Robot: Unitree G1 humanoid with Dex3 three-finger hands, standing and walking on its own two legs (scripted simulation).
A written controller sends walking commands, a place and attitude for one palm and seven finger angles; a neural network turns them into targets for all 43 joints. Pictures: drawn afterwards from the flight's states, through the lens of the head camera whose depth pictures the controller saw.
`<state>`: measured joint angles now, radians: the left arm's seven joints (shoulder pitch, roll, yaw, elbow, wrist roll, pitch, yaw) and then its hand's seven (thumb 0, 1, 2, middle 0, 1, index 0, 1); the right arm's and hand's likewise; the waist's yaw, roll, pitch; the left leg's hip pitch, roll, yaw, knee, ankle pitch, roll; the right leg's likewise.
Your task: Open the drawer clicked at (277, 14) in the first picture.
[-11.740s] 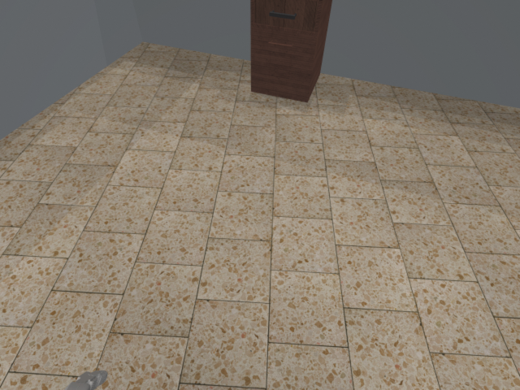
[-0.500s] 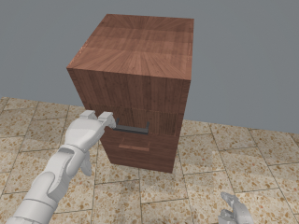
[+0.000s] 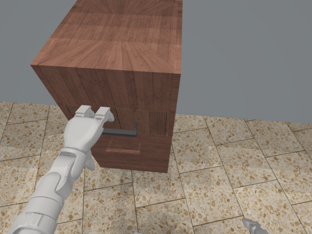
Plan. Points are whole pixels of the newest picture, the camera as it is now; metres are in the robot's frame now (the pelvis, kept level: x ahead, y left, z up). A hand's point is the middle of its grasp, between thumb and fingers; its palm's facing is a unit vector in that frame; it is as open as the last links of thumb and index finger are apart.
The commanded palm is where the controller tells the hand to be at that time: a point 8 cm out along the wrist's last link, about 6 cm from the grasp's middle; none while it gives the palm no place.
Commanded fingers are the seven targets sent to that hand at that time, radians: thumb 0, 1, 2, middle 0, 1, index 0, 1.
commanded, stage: move the hooked fingers above the handle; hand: left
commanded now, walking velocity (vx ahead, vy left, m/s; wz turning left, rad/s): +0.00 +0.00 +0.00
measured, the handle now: (117, 127) +0.50 +0.18 -0.16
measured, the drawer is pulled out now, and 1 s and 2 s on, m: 0.00 0.00 0.00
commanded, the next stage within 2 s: none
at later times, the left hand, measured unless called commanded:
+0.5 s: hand (107, 127) +0.43 +0.19 -0.06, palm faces +0.11 +0.02 -0.99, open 13.8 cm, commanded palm +0.39 +0.18 -0.02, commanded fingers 0.00 -0.50 0.30 -0.30 -1.20 -0.30 -1.20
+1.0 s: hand (123, 135) +0.44 +0.15 -0.12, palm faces +0.07 +0.11 -0.99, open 13.8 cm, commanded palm +0.42 +0.17 -0.06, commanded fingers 0.00 -0.50 0.30 -0.30 -1.20 -0.30 -1.20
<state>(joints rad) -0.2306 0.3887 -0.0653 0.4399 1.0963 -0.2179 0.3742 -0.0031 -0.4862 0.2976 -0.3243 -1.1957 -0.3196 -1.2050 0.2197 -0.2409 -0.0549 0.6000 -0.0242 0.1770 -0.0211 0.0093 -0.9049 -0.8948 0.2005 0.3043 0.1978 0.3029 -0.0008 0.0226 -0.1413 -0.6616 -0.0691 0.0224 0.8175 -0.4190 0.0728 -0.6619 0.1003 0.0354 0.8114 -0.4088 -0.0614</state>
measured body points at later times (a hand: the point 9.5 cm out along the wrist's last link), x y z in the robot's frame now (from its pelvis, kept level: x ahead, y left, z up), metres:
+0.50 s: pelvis -0.01 -0.01 -0.05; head +0.10 -0.02 +0.39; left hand +0.42 +0.19 -0.01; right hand +0.07 -0.28 -0.18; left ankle -0.02 +0.07 -0.70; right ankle -0.02 -0.09 -0.70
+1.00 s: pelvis -0.05 -0.01 -0.08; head +0.11 -0.03 +0.34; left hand +0.43 +0.14 -0.07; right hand +0.00 -0.27 -0.22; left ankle -0.02 +0.07 -0.70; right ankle -0.02 -0.09 -0.70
